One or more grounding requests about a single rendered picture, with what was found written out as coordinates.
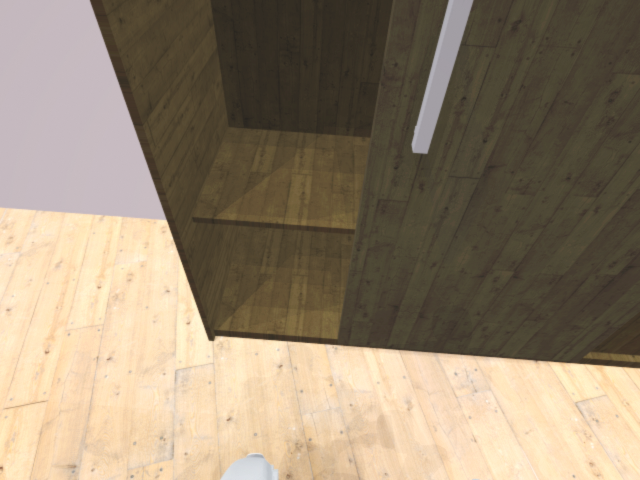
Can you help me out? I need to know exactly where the handle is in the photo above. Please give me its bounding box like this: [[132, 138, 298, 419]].
[[411, 0, 473, 154]]

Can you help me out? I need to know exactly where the wardrobe door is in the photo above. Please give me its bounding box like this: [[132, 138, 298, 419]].
[[338, 0, 640, 362], [591, 312, 640, 355]]

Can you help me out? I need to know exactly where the robot left thigh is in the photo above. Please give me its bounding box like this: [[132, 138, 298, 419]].
[[220, 457, 278, 480]]

